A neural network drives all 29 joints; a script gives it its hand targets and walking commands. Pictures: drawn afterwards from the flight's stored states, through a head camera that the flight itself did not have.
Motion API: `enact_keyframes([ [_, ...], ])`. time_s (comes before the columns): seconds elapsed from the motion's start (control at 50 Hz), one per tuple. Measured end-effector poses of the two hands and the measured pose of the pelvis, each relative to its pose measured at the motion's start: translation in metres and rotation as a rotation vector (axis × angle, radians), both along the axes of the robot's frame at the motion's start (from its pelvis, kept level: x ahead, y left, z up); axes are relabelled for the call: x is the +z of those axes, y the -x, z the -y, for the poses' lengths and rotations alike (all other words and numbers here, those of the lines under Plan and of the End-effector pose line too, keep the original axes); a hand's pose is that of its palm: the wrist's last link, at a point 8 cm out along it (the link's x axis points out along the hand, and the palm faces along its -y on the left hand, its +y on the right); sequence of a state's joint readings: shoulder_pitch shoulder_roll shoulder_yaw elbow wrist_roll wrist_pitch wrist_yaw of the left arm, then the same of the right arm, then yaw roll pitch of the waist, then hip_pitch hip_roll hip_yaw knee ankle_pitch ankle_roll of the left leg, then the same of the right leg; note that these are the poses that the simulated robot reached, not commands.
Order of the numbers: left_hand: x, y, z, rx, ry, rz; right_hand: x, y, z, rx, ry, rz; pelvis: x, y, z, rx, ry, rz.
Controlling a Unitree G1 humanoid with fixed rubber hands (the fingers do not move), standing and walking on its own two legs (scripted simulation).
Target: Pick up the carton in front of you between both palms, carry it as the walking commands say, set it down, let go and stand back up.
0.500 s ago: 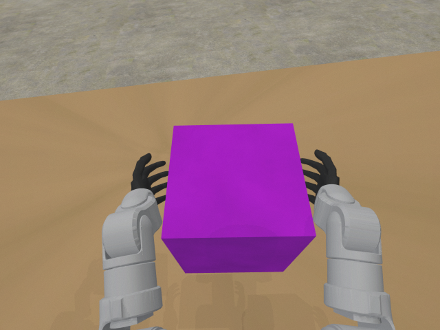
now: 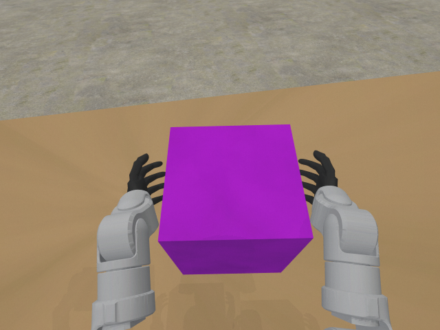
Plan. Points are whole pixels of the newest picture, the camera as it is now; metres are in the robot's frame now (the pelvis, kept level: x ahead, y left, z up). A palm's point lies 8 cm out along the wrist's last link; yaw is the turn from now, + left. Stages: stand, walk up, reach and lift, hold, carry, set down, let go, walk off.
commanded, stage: carry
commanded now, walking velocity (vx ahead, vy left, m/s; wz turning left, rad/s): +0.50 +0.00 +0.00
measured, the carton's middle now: (231, 207) +0.36 +0.00 +0.04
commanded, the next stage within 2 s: none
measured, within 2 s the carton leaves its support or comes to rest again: neither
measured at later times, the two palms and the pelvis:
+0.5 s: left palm (165, 111) +0.65 +0.16 +0.06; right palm (281, 106) +0.67 -0.15 +0.06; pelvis +0.33 -0.01 -0.05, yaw +2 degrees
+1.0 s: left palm (173, 69) +0.98 +0.18 +0.01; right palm (258, 67) +0.98 -0.13 +0.01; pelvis +0.65 +0.02 -0.10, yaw +0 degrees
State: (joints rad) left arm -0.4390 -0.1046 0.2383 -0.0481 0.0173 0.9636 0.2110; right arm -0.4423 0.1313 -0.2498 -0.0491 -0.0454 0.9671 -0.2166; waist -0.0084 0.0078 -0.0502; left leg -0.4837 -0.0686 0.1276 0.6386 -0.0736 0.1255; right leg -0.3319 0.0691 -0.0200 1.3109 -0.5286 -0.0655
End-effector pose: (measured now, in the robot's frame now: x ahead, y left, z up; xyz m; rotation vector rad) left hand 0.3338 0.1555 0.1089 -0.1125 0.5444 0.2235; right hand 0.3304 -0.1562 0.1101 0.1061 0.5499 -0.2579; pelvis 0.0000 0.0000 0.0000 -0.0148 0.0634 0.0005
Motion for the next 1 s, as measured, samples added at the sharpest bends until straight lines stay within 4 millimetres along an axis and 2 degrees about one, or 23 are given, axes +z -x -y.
enact_keyframes([
  [0.08, -0.019, -0.045, 0.006, -0.014, 0.046, -0.096, -0.021, -0.031, 0.001, -0.026, -0.066, -0.087, 0.007, -0.043, -0.01, -0.006, 0.009, -0.016],
  [0.2, -0.027, -0.117, 0.004, -0.012, 0.043, -0.095, -0.024, -0.101, -0.002, -0.033, -0.071, -0.081, 0.013, -0.11, -0.013, -0.005, 0.02, -0.033],
  [0.28, -0.024, -0.168, 0.002, 0.003, 0.038, -0.052, -0.018, -0.157, -0.003, -0.021, -0.06, -0.038, 0.011, -0.162, -0.009, 0.004, 0.016, -0.038],
  [0.36, -0.023, -0.227, 0.004, 0.015, 0.019, 0.003, -0.015, -0.218, 0.0, -0.008, -0.044, 0.017, -0.004, -0.224, -0.002, 0.016, -0.002, -0.034],
  [0.44, -0.032, -0.288, 0.004, 0.044, -0.016, 0.047, -0.031, -0.288, 0.003, 0.023, -0.024, 0.059, -0.038, -0.294, 0.006, 0.048, -0.039, -0.005],
  [0.48, -0.043, -0.311, -0.001, 0.069, -0.032, 0.032, -0.045, -0.322, -0.001, 0.055, -0.015, 0.043, -0.049, -0.318, 0.008, 0.041, -0.017, -0.005],
  [0.56, -0.068, -0.338, -0.01, 0.101, 0.03, -0.074, -0.07, -0.368, -0.015, 0.093, -0.027, -0.071, -0.046, -0.361, 0.016, 0.033, -0.021, -0.008],
  [0.62, -0.076, -0.363, -0.012, 0.111, 0.069, -0.109, -0.079, -0.402, -0.019, 0.09, -0.05, -0.113, -0.04, -0.394, 0.019, 0.039, -0.032, -0.016],
  [0.7, -0.075, -0.413, -0.013, 0.117, 0.055, -0.095, -0.082, -0.451, -0.02, 0.084, -0.048, -0.098, -0.037, -0.438, 0.016, 0.037, -0.041, -0.028],
  [0.78, -0.067, -0.472, -0.013, 0.093, 0.039, -0.046, -0.078, -0.503, -0.019, 0.062, -0.042, -0.047, -0.039, -0.489, 0.008, 0.026, -0.037, -0.033],
  [0.88, -0.065, -0.551, -0.02, 0.067, 0.023, 0.031, -0.076, -0.577, -0.024, 0.047, -0.02, 0.032, -0.061, -0.566, -0.008, 0.009, -0.015, -0.022],
  [0.94, -0.078, -0.604, -0.025, 0.037, 0.012, 0.068, -0.084, -0.622, -0.028, 0.024, 0.005, 0.069, -0.091, -0.619, -0.017, -0.016, 0.012, 0.005],
  [1.0, -0.098, -0.647, -0.023, -0.002, 0.001, 0.028, -0.1, -0.654, -0.024, -0.007, 0.021, 0.03, -0.104, -0.652, -0.024, -0.004, -0.016, 0.002],
])
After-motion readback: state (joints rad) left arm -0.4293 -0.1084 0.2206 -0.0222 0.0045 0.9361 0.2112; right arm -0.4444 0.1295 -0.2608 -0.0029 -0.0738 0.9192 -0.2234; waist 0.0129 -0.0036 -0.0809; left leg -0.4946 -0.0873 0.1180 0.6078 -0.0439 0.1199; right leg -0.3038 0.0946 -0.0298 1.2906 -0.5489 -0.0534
